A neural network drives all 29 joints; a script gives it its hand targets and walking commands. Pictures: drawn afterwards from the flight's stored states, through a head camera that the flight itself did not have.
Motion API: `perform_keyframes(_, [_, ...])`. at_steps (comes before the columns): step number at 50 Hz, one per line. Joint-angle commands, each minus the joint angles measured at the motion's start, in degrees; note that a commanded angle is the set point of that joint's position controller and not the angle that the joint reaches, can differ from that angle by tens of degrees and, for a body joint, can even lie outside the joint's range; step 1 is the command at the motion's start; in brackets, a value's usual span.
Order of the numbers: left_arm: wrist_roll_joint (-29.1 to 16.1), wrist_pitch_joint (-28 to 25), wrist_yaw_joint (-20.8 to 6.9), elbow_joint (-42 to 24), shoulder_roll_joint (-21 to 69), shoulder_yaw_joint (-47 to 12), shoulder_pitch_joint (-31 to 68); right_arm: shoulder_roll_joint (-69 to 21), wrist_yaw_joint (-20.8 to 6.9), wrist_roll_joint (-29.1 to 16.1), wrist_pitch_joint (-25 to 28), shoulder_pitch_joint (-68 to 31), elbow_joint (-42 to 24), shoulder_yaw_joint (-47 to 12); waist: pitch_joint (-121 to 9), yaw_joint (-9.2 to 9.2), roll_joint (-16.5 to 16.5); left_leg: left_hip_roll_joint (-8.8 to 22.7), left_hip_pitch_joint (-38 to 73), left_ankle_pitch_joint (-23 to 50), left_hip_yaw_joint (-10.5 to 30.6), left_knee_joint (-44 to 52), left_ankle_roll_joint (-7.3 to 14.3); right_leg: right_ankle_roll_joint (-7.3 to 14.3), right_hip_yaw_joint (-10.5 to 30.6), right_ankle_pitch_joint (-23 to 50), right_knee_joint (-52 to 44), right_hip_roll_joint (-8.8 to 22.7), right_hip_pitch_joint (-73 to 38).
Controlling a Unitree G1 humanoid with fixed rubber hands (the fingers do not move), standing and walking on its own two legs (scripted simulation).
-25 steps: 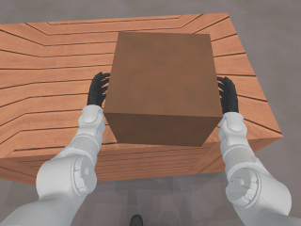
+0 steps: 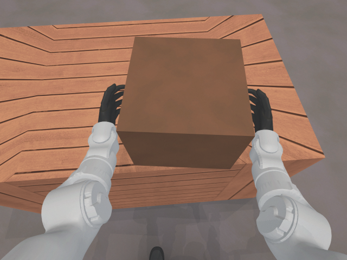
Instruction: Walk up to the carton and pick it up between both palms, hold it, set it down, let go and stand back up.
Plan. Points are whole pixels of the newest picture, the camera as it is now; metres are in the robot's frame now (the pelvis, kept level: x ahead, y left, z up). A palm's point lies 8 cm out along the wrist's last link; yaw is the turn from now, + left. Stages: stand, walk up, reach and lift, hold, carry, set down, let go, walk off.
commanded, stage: set down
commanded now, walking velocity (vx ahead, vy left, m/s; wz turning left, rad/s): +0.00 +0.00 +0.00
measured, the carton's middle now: (184, 105) +0.51 +0.05 -0.03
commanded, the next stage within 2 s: none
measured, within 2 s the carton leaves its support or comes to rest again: neither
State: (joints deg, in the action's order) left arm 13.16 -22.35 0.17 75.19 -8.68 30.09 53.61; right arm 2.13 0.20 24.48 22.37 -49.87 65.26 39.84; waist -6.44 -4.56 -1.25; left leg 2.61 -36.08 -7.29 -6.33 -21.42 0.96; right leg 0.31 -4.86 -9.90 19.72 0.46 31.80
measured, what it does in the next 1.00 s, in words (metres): stands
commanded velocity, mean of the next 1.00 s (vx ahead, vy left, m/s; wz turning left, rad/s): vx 0.00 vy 0.00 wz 0.00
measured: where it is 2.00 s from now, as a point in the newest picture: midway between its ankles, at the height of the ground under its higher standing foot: outside the picture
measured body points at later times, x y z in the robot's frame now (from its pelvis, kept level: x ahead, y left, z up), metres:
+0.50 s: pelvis +0.00 +0.00 +0.00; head +0.13 +0.01 +0.43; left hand +0.44 +0.23 +0.01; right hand +0.46 -0.14 +0.02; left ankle +0.01 +0.11 -0.74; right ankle -0.03 -0.11 -0.74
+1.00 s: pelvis -0.01 +0.00 -0.02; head +0.11 +0.01 +0.41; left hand +0.44 +0.24 +0.01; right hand +0.47 -0.15 +0.01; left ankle +0.01 +0.11 -0.74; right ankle -0.03 -0.11 -0.74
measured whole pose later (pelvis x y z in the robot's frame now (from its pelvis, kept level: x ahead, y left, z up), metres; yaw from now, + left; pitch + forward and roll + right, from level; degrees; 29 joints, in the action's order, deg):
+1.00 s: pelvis -0.01 +0.00 -0.02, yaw -2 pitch +29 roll -2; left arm -11.5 -23.1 1.2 92.7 -17.2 5.4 61.6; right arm 10.2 2.8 -7.1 17.5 -59.0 81.4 4.2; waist -15.2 -3.4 -1.0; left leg 4.6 -50.5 -11.4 -5.2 -33.2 0.2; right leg 0.9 -4.1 -13.3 30.5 -0.9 46.0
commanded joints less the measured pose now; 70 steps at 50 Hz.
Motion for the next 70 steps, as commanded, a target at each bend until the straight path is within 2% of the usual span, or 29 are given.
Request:
perform_keyframes(1, [5.8,-0.34,-6.42,-1.4,22.71,-8.55,23.5,-26.66,-8.19,5.51,-0.03,-23.74,2.99,-14.82,-32.38,-0.8,0.0,-0.59,19.73,25.56,-0.52,-3.61,-0.21,-1.68,0.18,14.89,1.52,-0.32,-12.34])
perform_keyframes(3, [5.89,-0.2,-6.55,-1.24,22.29,-7.95,22.95,-27.06,-8.24,5.86,-0.38,-23.29,2.15,-14.8,-32.08,-1.41,-1.09,-0.69,19.17,24.32,-0.86,-3.06,0.33,-1.92,0.3,14.39,1.6,-0.27,-13.31])
perform_keyframes(8, [6.71,0.71,-6.32,-3.34,23.3,-8.12,22.02,-26.6,-8.56,6.41,-1.21,-21.61,1.79,-13.82,-32.6,-0.8,1.25,-0.47,21.74,26.93,-0.52,-3.76,-0.32,-1.44,-0.07,12.82,1.17,-0.52,-10.86])
perform_keyframes(15, [7.38,1.5,-6.61,-3.48,22.29,-6.7,20.97,-26.66,-8.23,6.01,-1.82,-20.75,1.44,-14.27,-31.33,-0.79,-0.15,-0.7,21.72,27.97,-0.63,-4.57,0.11,-1.9,0.0,14.62,1.47,-0.53,-11.26])
perform_keyframes(20, [7.83,1.79,-6.67,-4.53,21.86,-6.17,20.71,-26.42,-8.36,6.05,-2.21,-21.32,-0.44,-14.34,-31.13,-1.19,0.39,-0.65,21.96,28.1,-0.53,-4.85,0.06,-1.95,-0.11,13.36,1.65,-0.56,-9.82])
perform_keyframes(23, [7.77,2.15,-6.42,-5.64,22.62,-6.74,21.3,-27.04,-8.45,6.57,-2.43,-21.13,-0.43,-13.51,-32.05,-0.71,0.41,-0.44,23.62,29.27,-0.38,-5.59,-0.04,-1.83,-0.61,11.31,1.56,-0.82,-8.12])
perform_keyframes(29, [7.68,2.99,-6.08,-5.49,18.55,-5.22,19.31,-23.16,-7.85,5.11,-3.44,-19.89,0.03,-13.59,-30.5,-0.92,0.63,-0.49,23.71,30.36,-0.07,-6.36,-0.01,-1.87,-0.18,11.33,1.85,-0.8,-7.09])
perform_keyframes(32, [7.06,3.1,-4.44,-6.49,13.76,-3.91,20.11,-17.74,-6.77,4.18,-3.72,-19.81,-0.09,-11.81,-32.36,-1.02,0.98,-0.38,25.04,30.77,0.09,-6.77,0.01,-1.74,-0.18,9.03,1.43,-1.07,-4.6])
perform_keyframes(34, [5.08,2.98,-2.93,-7.47,9.13,-4.9,20.0,-12.47,-5.51,1.97,-3.88,-19.49,0.08,-11.92,-34.77,-0.14,1.67,-0.11,25.91,33.53,0.31,-7.92,-0.32,-1.6,0.0,10.67,2.2,-1.28,-3.26])
perform_keyframes(36, [2.28,2.99,-1.52,-5.39,4.23,-6.06,19.93,-7.1,-3.98,-1.6,-4.23,-20.14,1.21,-13.7,-35.81,-0.65,1.97,0.05,25.6,34.78,0.44,-9.04,-0.22,-1.51,0.61,10.59,1.95,-1.34,-1.41])
perform_keyframes(37, [-0.48,2.87,-0.54,-3.96,0.28,-7.64,20.41,-3.14,-2.86,-5.13,-4.54,-20.94,1.63,-15.62,-37.07,-0.81,1.77,-0.12,23.59,33.92,0.33,-9.57,-0.19,-1.39,1.32,10.96,2.41,-1.36,-1.57])
perform_keyframes(40, [-11.66,1.27,2.09,-0.41,-7.74,-15.22,24.63,4.33,-0.13,-16.33,-5.34,-24.47,3.59,-23.32,-42.49,0.75,2.2,-0.54,16.59,30.21,1.27,-11.41,-0.83,-0.96,2.34,12.32,5.34,-1.69,-1.99])
perform_keyframes(41, [-14.61,0.32,2.46,0.63,-9.25,-16.7,25.82,4.91,0.27,-19.29,-5.24,-26.08,3.21,-26.04,-45.78,0.04,1.16,-0.6,15.46,29.71,1.46,-12.16,-0.65,-1.31,2.41,13.52,6.49,-1.76,-1.64])
perform_keyframes(44, [-21.52,-2.01,2.12,5.9,-16.15,-21.94,27.64,11.3,1.96,-27.02,-3.87,-28.94,5.67,-32.01,-50.1,0.66,1.55,-0.55,16.34,32.03,2.32,-15.63,-2.05,-1.9,1.88,18.26,9.23,-2.19,-0.05])
perform_keyframes(46, [-24.9,-3.29,1.4,10.1,-18.82,-24.5,28.2,14.46,2.78,-31.58,-2.73,-30.53,7.75,-36.16,-50.05,-0.35,1.54,-0.53,15.2,32.26,2.56,-17.38,-2.77,-2.4,2.01,19.55,10.99,-2.15,0.31])
perform_keyframes(48, [-27.72,-4.22,0.88,10.99,-20.25,-26.9,30.21,16.1,3.0,-35.14,-1.9,-33.15,8.14,-39.18,-51.42,-1.72,1.25,-0.65,13.66,31.81,2.49,-18.57,-3.35,-2.59,1.71,19.57,12.65,-2.03,1.52])
perform_keyframes(51, [-29.82,-4.59,0.0,13.5,-22.38,-29.7,31.4,19.9,3.06,-38.01,-1.49,-34.51,9.05,-40.69,-51.8,-1.04,0.84,-1.14,8.78,28.88,1.56,-19.2,-4.15,-3.11,1.56,21.22,15.15,-2.2,-1.28])
perform_keyframes(54, [-32.62,-3.35,-1.05,16.69,-21.81,-33.85,31.83,22.09,2.45,-41.56,-2.24,-35.2,13.0,-43.31,-46.88,-0.44,1.06,-1.2,5.46,23.71,1.83,-18.63,-4.31,-3.06,1.16,17.08,16.19,-2.13,0.83])
perform_keyframes(56, [-34.59,-2.86,-1.19,14.73,-21.65,-36.53,34.4,24.36,1.57,-43.65,-2.46,-36.61,12.74,-43.99,-48.57,-0.49,1.99,-0.85,7.77,23.19,1.95,-19.12,-4.59,-2.86,0.67,12.78,15.86,-2.68,4.55])
perform_keyframes(58, [-36.87,-2.47,-1.17,13.56,-21.2,-39.65,36.09,25.81,0.74,-44.76,-2.73,-37.59,12.73,-44.06,-50.93,0.84,2.42,-0.67,9.65,22.75,2.72,-19.64,-4.73,-2.55,-0.08,10.45,15.8,-3.21,8.28])
perform_keyframes(59, [-37.72,-2.51,-1.18,11.76,-22.28,-39.93,37.7,26.31,0.43,-44.83,-2.88,-38.22,11.07,-44.15,-52.53,0.73,2.78,-0.89,9.23,23.0,2.63,-20.15,-4.73,-2.35,-0.24,10.37,16.16,-3.24,8.42])
perform_keyframes(60, [-38.69,-2.46,-1.17,11.26,-21.91,-40.84,37.59,26.83,0.0,-45.77,-3.02,-38.81,10.26,-45.03,-53.5,0.08,3.06,-0.81,9.49,23.55,2.73,-20.52,-4.8,-2.24,-0.21,10.97,16.58,-3.29,8.69])
perform_keyframes(61, [-39.05,-2.48,-1.25,10.5,-22.29,-41.54,38.45,26.64,-0.36,-46.45,-3.25,-39.05,10.29,-45.26,-54.12,0.66,3.11,-1.03,8.59,23.38,2.77,-21.2,-4.73,-2.29,-0.08,11.36,16.89,-3.19,8.8])
perform_keyframes(65, [-39.66,-0.95,-1.47,6.46,-23.65,-41.87,37.93,27.82,-1.76,-49.39,-4.3,-39.4,9.1,-47.17,-57.63,-0.49,3.48,-1.27,9.63,24.55,3.06,-22.06,-4.48,-2.31,-0.15,13.73,17.82,-3.25,8.71])
perform_keyframes(66, [-39.85,-0.29,-1.59,6.57,-23.0,-42.78,38.16,28.71,-1.93,-49.54,-4.47,-39.58,10.21,-46.89,-58.08,0.6,4.1,-0.99,10.31,24.67,3.31,-22.0,-4.65,-2.37,-0.35,13.92,17.78,-3.35,9.56])
perform_keyframes(67, [-39.89,0.26,-1.55,4.89,-23.57,-42.18,38.51,29.95,-2.13,-50.25,-4.44,-40.16,8.94,-47.12,-58.98,0.02,3.97,-0.98,10.87,25.71,3.44,-22.23,-4.8,-2.28,-0.55,14.45,17.81,-3.49,9.13])
perform_keyframes(68, [-39.41,0.99,-1.68,6.62,-23.56,-41.94,37.84,29.79,-2.28,-49.94,-4.96,-39.99,10.76,-47.45,-56.7,0.14,3.71,-1.07,10.59,24.46,3.52,-21.79,-4.62,-2.46,-0.59,13.93,17.31,-3.53,9.1])
perform_keyframes(69, [-39.77,1.48,-1.52,1.83,-25.03,-41.08,37.82,31.18,-2.35,-50.71,-4.94,-40.52,6.61,-46.95,-60.68,-0.42,2.97,-1.09,11.42,26.24,3.57,-22.19,-4.46,-2.66,-0.24,16.61,17.54,-3.77,7.03])
perform_keyframes(70, [-39.02,2.08,-1.47,3.91,-24.81,-41.35,36.95,31.18,-2.39,-50.46,-5.41,-39.32,9.55,-47.0,-59.14,0.4,3.27,-1.12,11.52,26.2,3.61,-22.07,-4.5,-2.67,-0.21,16.96,17.48,-3.76,7.02])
